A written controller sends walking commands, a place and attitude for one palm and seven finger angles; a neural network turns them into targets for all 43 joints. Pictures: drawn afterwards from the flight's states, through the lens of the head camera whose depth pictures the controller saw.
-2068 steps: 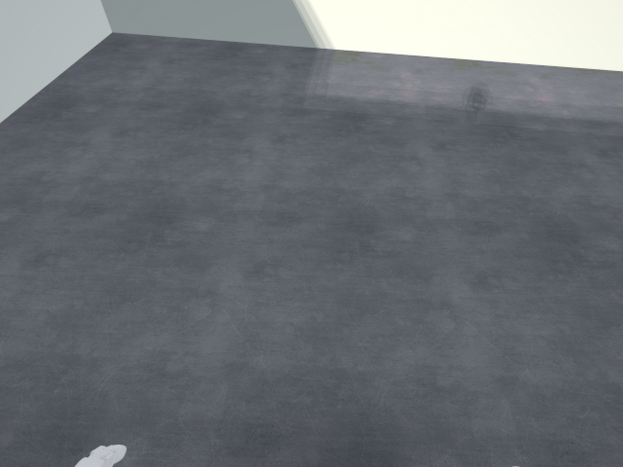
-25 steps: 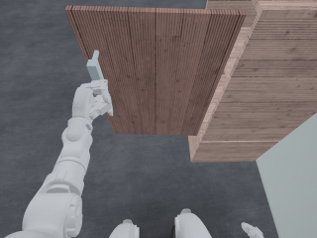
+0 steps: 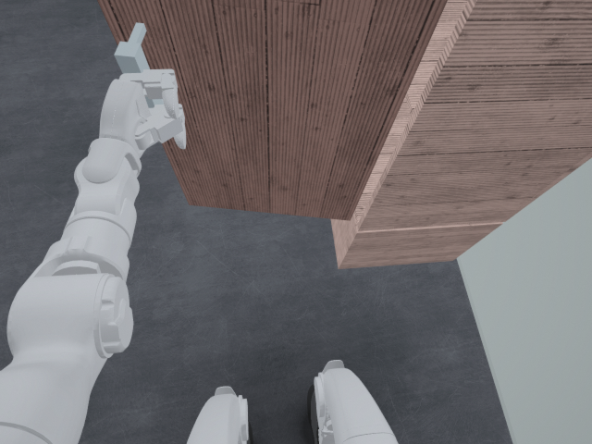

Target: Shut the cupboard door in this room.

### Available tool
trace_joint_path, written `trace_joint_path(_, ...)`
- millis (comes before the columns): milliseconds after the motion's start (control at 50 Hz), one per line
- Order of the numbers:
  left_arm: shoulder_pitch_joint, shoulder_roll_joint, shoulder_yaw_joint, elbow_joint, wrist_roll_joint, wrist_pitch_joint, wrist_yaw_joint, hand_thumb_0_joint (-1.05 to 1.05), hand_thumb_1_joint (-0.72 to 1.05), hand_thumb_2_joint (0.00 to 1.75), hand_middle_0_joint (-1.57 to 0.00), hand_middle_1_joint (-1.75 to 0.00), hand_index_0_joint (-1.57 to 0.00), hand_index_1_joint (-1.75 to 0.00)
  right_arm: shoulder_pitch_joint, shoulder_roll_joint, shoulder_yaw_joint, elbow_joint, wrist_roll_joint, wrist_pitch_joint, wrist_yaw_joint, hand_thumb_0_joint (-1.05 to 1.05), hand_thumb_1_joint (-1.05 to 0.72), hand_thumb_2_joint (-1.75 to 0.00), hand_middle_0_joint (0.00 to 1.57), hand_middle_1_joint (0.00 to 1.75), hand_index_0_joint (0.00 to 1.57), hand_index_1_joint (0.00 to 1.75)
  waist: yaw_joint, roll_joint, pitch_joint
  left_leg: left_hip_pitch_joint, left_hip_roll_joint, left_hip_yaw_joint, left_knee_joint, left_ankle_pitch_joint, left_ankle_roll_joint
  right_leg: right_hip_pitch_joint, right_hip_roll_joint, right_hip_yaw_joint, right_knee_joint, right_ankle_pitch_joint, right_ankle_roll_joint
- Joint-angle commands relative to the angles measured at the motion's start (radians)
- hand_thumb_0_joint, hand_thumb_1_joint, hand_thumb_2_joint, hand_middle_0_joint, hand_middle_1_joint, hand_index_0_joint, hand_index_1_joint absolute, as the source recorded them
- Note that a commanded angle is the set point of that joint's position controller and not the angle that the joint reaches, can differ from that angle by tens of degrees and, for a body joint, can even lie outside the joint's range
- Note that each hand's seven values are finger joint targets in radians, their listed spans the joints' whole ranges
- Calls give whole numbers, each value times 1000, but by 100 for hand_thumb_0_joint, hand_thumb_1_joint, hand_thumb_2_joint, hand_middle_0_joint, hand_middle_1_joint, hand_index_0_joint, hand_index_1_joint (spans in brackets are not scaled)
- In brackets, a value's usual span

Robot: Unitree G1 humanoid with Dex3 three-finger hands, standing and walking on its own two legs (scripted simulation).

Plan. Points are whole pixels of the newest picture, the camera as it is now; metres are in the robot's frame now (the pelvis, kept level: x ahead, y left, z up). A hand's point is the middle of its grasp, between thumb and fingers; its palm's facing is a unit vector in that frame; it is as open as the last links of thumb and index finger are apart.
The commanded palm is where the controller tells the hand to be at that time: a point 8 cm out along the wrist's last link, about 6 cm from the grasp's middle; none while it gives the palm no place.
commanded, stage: push the door shut along its arc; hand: left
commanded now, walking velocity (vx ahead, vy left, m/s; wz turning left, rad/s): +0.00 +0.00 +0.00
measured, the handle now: (149, 79) +0.60 +0.14 +0.07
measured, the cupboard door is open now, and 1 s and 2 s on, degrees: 80 68 67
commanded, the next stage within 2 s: pull the fist back off the door in 0.80 s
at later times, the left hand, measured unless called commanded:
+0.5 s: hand (195, 88) +0.57 +0.08 +0.08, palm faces -0.33 -0.94 -0.03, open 3.1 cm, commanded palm +0.58 +0.12 +0.08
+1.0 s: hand (219, 56) +0.63 +0.05 +0.09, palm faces -0.22 -0.97 +0.08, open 3.0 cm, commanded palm +0.60 +0.08 +0.08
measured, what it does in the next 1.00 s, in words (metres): stands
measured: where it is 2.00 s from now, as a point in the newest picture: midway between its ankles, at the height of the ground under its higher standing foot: outside the picture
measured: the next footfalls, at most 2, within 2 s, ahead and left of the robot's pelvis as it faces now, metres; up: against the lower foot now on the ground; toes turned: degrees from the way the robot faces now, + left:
none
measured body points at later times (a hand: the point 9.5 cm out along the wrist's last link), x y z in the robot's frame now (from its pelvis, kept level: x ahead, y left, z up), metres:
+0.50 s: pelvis +0.00 +0.01 -0.01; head +0.17 +0.01 +0.40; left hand +0.58 +0.13 +0.09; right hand -0.02 -0.25 -0.12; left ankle +0.01 +0.11 -0.65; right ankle +0.06 -0.12 -0.65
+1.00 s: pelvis +0.01 +0.01 -0.02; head +0.21 +0.01 +0.38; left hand +0.63 +0.10 +0.08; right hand -0.06 -0.23 -0.12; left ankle +0.01 +0.11 -0.65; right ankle +0.06 -0.12 -0.65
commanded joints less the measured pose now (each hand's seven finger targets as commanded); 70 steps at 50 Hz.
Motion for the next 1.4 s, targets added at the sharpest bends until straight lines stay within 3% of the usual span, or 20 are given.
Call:
trace_joint_path(0,-518,176,33,-192,-11,-36,-38,0,90,90,-130,-150,-130,-150,166,-171,-58,-59,3,-15,-14,0,-90,-90,20,30,20,30,-49,71,-532,226,5,-30,-127,283,21,325,28,36,-118,199,-12)
trace_joint_path(40,-548,170,21,-191,-9,-29,-47,0,90,90,-130,-150,-130,-150,176,-172,-56,-59,1,-14,-13,0,-90,-90,20,30,20,30,-61,82,-538,242,8,-36,-122,300,21,302,32,30,-111,205,-12)
trace_joint_path(80,-564,240,65,-183,0,-20,-48,0,90,90,-130,-150,-130,-150,186,-176,-53,-57,0,-12,-13,0,-90,-90,20,30,20,30,-58,74,-524,200,8,-32,-117,282,23,322,33,35,-113,197,-12)
trace_joint_path(180,-628,291,73,-159,20,2,-65,0,90,90,-130,-150,-130,-150,200,-177,-45,-60,0,-14,-14,0,-90,-90,20,30,20,30,-82,85,-514,145,10,-25,-99,251,32,319,39,41,-110,178,-11)
trace_joint_path(300,-707,274,45,-159,21,30,-97,0,90,90,-130,-150,-130,-150,226,-185,-46,-47,-6,-21,-13,0,-90,-90,20,30,20,30,-103,159,-566,239,20,-48,-75,329,24,236,44,22,-87,200,-17)
trace_joint_path(500,-827,303,37,-95,50,82,-107,0,90,90,-130,-150,-130,-150,256,-192,-40,-32,-17,-24,-16,0,-90,-90,20,30,20,30,-155,142,-559,183,23,-52,-30,333,31,183,50,13,-63,202,-17)
trace_joint_path(580,-853,291,24,-113,50,91,-127,0,90,90,-130,-150,-130,-150,267,-193,-44,-24,-23,-27,-15,0,-90,-90,20,30,20,30,-153,202,-619,261,27,-68,-15,413,21,147,53,1,-43,241,-23)
trace_joint_path(680,-858,352,69,-69,57,127,-134,0,90,90,-130,-150,-130,-150,279,-195,-38,-24,-24,-23,-19,0,-90,-90,20,30,20,30,-157,166,-597,195,26,-56,-2,397,27,169,57,-1,-38,253,-21)
trace_joint_path(760,-927,363,60,-103,77,123,-119,0,90,90,-130,-150,-130,-150,289,-192,-37,-20,-30,-24,-19,0,-90,-90,20,30,20,30,-169,218,-621,226,28,-64,8,430,24,141,57,-5,-24,268,-23)
trace_joint_path(880,-954,369,51,-63,93,149,-134,0,90,90,-130,-150,-130,-150,305,-194,-36,-12,-34,-22,-20,0,-90,-90,20,30,20,30,-191,199,-619,195,27,-57,21,428,29,147,60,-8,-21,286,-21)
trace_joint_path(900,-892,436,292,-60,22,164,49,0,90,90,-130,-150,-130,-150,343,-180,-18,-56,-50,-22,-5,0,-90,-90,20,30,20,30,-123,220,-638,143,34,-69,6,435,18,186,54,-6,-27,289,-18)
trace_joint_path(920,-821,393,247,-49,46,163,134,0,90,90,-130,-150,-130,-150,338,-177,-16,-60,-55,-21,14,0,-90,-90,20,30,20,30,-113,231,-674,166,37,-75,-10,450,6,189,56,-10,-19,284,-15)
trace_joint_path(960,-787,230,197,-119,69,123,287,0,90,90,-130,-150,-130,-150,348,-155,-33,-76,-79,-17,51,0,-90,-90,20,30,20,30,-120,162,-663,184,40,-71,-8,497,0,197,51,-13,-21,338,-1)
trace_joint_path(980,-780,220,195,-172,106,84,356,0,90,90,-130,-150,-130,-150,354,-152,-43,-75,-92,-15,66,0,-90,-90,20,30,20,30,-109,178,-695,197,37,-59,2,524,-2,211,49,-8,-17,371,-1)
trace_joint_path(1020,-759,224,171,-196,177,32,408,0,90,90,-130,-150,-130,-150,371,-158,-57,-63,-100,-4,88,0,-90,-90,20,30,20,30,-104,179,-737,231,33,-57,-5,568,-7,255,47,-3,-16,423,-6)
trace_joint_path(1080,-758,209,110,-191,218,10,382,0,90,90,-130,-150,-130,-150,370,-156,-67,-47,-85,16,93,0,-90,-90,20,30,20,30,-116,143,-701,204,24,-29,-43,486,5,344,44,15,-60,431,-2)
trace_joint_path(1160,-752,232,142,-254,152,-21,332,0,90,90,-130,-150,-130,-150,340,-147,-66,-60,-65,21,71,0,-90,-90,20,30,20,30,-89,128,-726,217,11,-11,-89,430,10,455,45,32,-98,440,-1)
trace_joint_path(1240,-640,113,73,-188,118,-57,312,0,90,90,-130,-150,-130,-150,312,-137,-65,-44,-59,10,64,0,-90,-90,20,30,20,30,-90,101,-592,224,11,-4,-118,389,9,409,44,24,-129,389,1)
trace_joint_path(1280,-563,84,61,-137,109,-60,307,0,90,90,-130,-150,-130,-150,304,-141,-68,-42,-56,11,65,0,-90,-90,20,30,20,30,-84,47,-534,187,7,3,-134,341,13,418,44,26,-147,350,1)
trace_joint_path(1380,-478,35,38,-119,87,-74,294,0,90,90,-130,-150,-130,-150,264,-140,-70,-53,-44,12,61,0,-90,-90,20,30,20,30,-62,6,-468,144,-6,17,-151,275,16,434,37,36,-161,307,-3)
